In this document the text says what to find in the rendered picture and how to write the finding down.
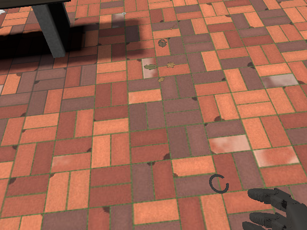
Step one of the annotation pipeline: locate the robot right hand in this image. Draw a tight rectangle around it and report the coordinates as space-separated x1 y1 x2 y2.
242 188 307 230

